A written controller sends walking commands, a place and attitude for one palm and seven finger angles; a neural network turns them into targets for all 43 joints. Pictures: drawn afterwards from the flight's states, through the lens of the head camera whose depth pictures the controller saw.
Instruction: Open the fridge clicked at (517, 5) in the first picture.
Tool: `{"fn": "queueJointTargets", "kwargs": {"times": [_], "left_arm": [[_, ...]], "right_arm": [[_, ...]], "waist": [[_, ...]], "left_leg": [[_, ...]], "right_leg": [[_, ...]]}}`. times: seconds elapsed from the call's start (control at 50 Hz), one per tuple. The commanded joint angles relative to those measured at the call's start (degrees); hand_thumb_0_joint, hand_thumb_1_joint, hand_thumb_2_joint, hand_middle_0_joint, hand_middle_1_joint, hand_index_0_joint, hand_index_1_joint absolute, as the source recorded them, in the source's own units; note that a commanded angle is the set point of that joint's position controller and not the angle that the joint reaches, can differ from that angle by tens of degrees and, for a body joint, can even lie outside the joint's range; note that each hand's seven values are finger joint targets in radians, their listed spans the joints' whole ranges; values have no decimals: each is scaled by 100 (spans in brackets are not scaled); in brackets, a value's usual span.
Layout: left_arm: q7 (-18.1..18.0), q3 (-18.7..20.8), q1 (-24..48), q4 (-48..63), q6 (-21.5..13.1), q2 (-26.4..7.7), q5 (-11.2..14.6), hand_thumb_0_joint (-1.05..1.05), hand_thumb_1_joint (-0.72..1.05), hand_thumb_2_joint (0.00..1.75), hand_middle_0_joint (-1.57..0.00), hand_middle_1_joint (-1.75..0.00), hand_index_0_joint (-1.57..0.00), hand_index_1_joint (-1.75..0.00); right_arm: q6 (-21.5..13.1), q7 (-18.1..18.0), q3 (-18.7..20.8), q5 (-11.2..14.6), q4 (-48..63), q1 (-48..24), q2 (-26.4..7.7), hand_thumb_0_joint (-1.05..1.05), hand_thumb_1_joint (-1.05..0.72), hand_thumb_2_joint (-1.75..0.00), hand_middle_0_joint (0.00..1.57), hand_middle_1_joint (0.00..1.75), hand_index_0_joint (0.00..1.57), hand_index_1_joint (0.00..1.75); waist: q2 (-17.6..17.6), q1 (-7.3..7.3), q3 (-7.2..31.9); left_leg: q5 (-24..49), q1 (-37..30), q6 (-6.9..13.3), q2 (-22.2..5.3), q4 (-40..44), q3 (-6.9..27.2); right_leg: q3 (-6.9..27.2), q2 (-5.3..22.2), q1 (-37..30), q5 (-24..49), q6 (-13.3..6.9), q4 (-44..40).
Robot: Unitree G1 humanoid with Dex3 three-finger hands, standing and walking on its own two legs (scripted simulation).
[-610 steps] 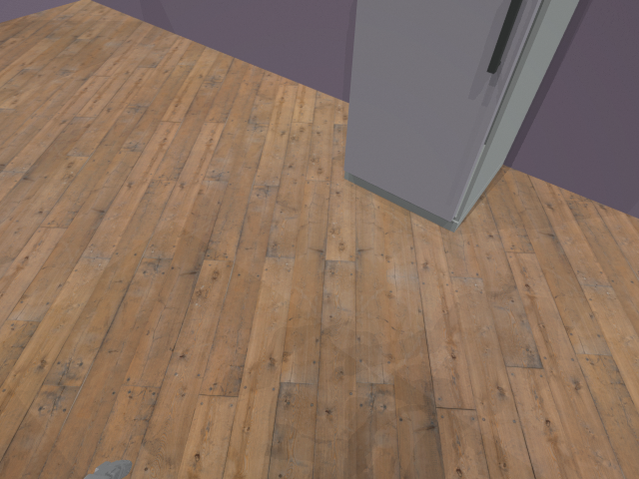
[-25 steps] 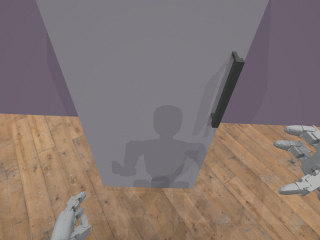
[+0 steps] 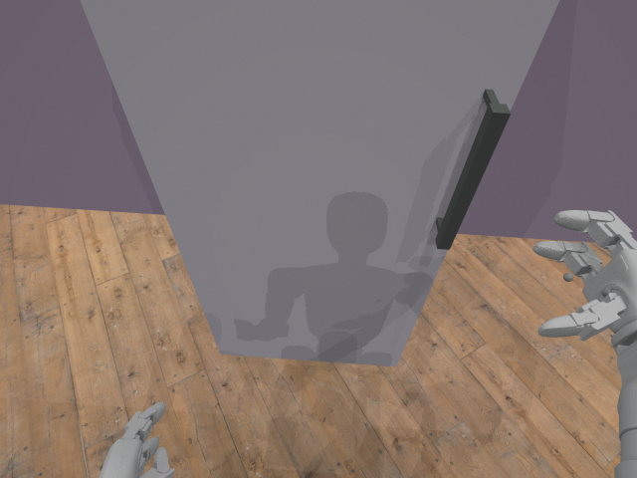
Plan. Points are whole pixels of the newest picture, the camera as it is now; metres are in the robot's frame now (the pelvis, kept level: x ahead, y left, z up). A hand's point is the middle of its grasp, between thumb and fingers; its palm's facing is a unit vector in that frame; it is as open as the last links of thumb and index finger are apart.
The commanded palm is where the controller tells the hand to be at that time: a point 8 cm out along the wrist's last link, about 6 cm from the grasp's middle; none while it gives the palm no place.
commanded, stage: move the hooked fingers beside the handle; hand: right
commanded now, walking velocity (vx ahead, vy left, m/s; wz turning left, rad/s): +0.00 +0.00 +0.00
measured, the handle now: (463, 178) +0.52 -0.18 +0.10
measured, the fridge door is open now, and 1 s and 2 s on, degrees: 0 0 0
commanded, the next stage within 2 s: feel for the door with the fingertips in 1.86 s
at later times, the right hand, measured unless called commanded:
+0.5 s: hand (541, 242) +0.39 -0.25 +0.12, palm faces +0.01 +1.00 +0.01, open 14.0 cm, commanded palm +0.37 -0.30 +0.12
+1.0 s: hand (517, 213) +0.44 -0.23 +0.12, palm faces +0.00 +1.00 +0.01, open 14.0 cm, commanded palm +0.42 -0.28 +0.11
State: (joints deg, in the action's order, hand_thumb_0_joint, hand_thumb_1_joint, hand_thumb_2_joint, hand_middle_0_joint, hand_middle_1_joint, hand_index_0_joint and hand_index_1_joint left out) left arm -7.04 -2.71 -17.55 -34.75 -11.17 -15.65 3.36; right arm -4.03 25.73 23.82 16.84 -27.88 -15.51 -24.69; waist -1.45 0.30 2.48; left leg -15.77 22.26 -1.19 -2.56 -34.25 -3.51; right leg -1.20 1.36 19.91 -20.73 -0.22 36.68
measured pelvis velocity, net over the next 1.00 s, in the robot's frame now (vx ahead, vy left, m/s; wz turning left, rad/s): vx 0.00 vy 0.00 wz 0.02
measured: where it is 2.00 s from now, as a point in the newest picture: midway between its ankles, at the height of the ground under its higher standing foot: outside the picture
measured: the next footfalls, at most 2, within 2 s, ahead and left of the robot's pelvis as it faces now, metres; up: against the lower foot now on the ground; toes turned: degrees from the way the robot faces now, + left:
none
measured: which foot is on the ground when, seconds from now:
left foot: down 0.00-1.00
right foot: down 0.00-1.00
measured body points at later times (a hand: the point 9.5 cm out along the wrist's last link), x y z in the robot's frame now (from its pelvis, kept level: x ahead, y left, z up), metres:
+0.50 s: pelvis +0.01 +0.00 +0.00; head +0.04 +0.00 +0.45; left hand +0.13 +0.26 -0.10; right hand +0.38 -0.30 +0.12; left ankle +0.02 +0.14 -0.73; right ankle -0.02 -0.11 -0.73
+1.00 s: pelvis +0.00 +0.00 -0.01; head +0.05 +0.00 +0.44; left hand +0.05 +0.27 -0.12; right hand +0.43 -0.29 +0.12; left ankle +0.02 +0.14 -0.73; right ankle -0.02 -0.11 -0.73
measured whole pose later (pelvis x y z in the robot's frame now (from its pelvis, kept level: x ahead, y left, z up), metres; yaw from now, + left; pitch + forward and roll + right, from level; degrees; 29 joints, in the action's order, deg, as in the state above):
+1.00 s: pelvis +0.00 +0.00 -0.01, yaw +1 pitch +10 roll +1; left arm -5.3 -1.7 -21.7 -36.9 -2.4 -16.2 2.7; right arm -12.7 22.5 22.9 11.0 -56.4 -40.4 -29.2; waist -0.7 4.2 3.6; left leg -16.2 30.8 -1.0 -1.7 -37.4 -2.9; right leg -1.5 2.2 28.6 -22.0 -0.2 40.9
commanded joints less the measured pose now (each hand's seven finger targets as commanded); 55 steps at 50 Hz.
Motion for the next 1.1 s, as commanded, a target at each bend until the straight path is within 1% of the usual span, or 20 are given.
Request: {"fn": "queueJointTargets", "kwargs": {"times": [0.0,0.04,0.1,0.18,0.28,0.36,0.4,0.44,0.48,0.56,0.6,0.64,0.7,0.78,0.86,0.9,0.94,0.98,1.04,1.08], "left_arm": [[-17,326,275,832,-229,-778,23,0,90,90,-20,-30,-20,-30],[-23,325,260,797,-196,-753,27,0,90,90,-20,-30,-20,-30],[-23,340,206,796,-162,-752,0,0,90,90,-20,-30,-20,-30],[-25,342,132,700,-81,-771,1,0,90,90,-20,-30,-20,-30],[-2,345,77,670,68,-815,-4,0,90,90,-20,-30,-20,-30],[15,356,29,668,120,-780,-15,0,90,90,-20,-30,-20,-30],[25,372,-25,646,162,-792,-13,0,90,90,-20,-30,-20,-30],[37,369,-46,633,190,-789,-14,0,90,90,-20,-30,-20,-30],[29,368,-118,556,262,-851,-1,0,90,90,-20,-30,-20,-30],[57,389,-158,586,321,-824,-23,0,90,90,-20,-30,-20,-30],[55,386,-242,537,375,-857,-21,0,90,90,-20,-30,-20,-30],[55,387,-279,475,399,-860,-21,0,90,90,-20,-30,-20,-30],[78,404,-364,487,461,-883,-43,0,90,90,-20,-30,-20,-30],[98,405,-461,447,560,-912,-29,0,90,90,-20,-30,-20,-30],[113,422,-547,428,602,-909,-41,0,90,90,-20,-30,-20,-30],[116,441,-639,399,647,-942,-47,0,90,90,-20,-30,-20,-30],[117,433,-657,354,664,-924,-46,0,90,90,-20,-30,-20,-30],[115,433,-747,296,702,-967,-59,0,90,90,-20,-30,-20,-30],[122,434,-798,287,743,-966,-66,0,90,90,-20,-30,-20,-30],[129,431,-857,284,778,-995,-80,0,90,90,-20,-30,-20,-30]], "right_arm": [[-366,-97,510,119,1163,-1759,-1653,0,50,-30,30,120,30,120],[-372,-138,345,79,1098,-2076,-1520,0,50,-30,30,120,30,120],[-452,-187,318,56,1149,-2165,-1497,0,50,-30,30,120,30,120],[-471,-218,139,10,896,-2476,-1390,0,50,-30,30,120,30,120],[-475,-249,341,-89,396,-2680,-1702,0,50,-30,30,120,30,120],[-625,-251,208,-113,345,-3041,-1557,0,50,-30,30,120,30,120],[-684,-242,209,-117,267,-3191,-1600,0,50,-30,30,120,30,120],[-680,-245,44,-131,107,-3277,-1415,0,50,-30,30,120,30,120],[-632,-259,128,-144,-414,-3382,-1594,0,50,-30,30,120,30,120],[-774,-328,-15,-284,-251,-3945,-1571,0,50,-30,30,120,30,120],[-836,-366,103,-270,-529,-4018,-1702,0,50,-30,30,120,30,120],[-901,-371,32,-290,-766,-4284,-1662,0,50,-30,30,120,30,120],[-1007,-387,292,-344,-923,-4206,-1978,0,50,-30,30,120,30,120],[-1067,-346,148,-371,-1343,-4436,-1923,0,50,-30,30,120,30,120],[-1202,-323,124,-434,-1400,-4817,-1979,0,50,-30,30,120,30,120],[-1250,-324,269,-412,-1573,-4809,-2124,0,50,-30,30,120,30,120],[-1289,-295,59,-429,-1584,-5104,-1953,0,50,-30,30,120,30,120],[-1282,-322,119,-454,-1884,-5184,-2059,0,50,-30,30,120,30,120],[-1305,-347,70,-535,-2012,-5420,-2079,0,50,-30,30,120,30,120],[-1333,-376,200,-541,-2188,-5310,-2234,0,50,-30,30,120,30,120]], "waist": [[-206,-61,1388],[-396,15,1317],[-302,-3,1559],[-167,76,1451],[-113,51,1442],[-359,106,1678],[-278,124,1773],[-251,162,1743],[127,212,1428],[-451,221,1870],[-53,257,1838],[-213,305,1771],[-187,214,2095],[-52,326,1819],[-413,352,2016],[-82,364,2118],[-355,451,2046],[-149,492,1926],[-322,531,2037],[-145,493,2009]], "left_leg": [[1567,-840,244,231,196,0],[1446,-681,253,235,207,-4],[1576,-796,259,245,182,6],[1593,-718,264,255,185,-13],[1577,-760,270,235,157,17],[1788,-686,273,242,95,55],[1934,-748,276,257,54,55],[1848,-640,269,253,54,39],[1595,-567,258,255,114,34],[1693,-518,279,236,12,79],[1761,-580,270,267,-1,81],[1623,-440,264,258,2,95],[1886,-716,260,255,-77,151],[1737,-546,254,270,-73,129],[1705,-408,259,281,-109,171],[1792,-498,244,308,-138,164],[1683,-278,246,304,-125,159],[1569,-219,252,309,-136,140],[1494,-95,233,305,-161,166],[1452,-114,246,321,-194,154]], "right_leg": [[159,-85,-273,1884,-29,-564],[181,-83,-323,1796,-11,-568],[193,-77,-442,1993,-26,-541],[189,-59,-391,1990,-22,-516],[149,-87,-162,1834,-32,-488],[149,-94,-345,2086,-30,-385],[150,-75,-346,2226,-34,-347],[164,-79,-328,2132,-27,-347],[143,-75,-4,1742,-53,-359],[155,-104,-226,1939,-33,-285],[162,-82,-76,1931,-59,-256],[148,-86,-26,1761,-54,-252],[101,-101,54,1948,-71,-190],[82,-78,289,1758,-85,-173],[90,-90,196,1756,-75,-126],[101,-68,276,1814,-93,-90],[103,-67,210,1746,-82,-77],[120,-63,357,1652,-96,-44],[124,-67,374,1574,-86,-26],[135,-47,470,1571,-92,6]]}}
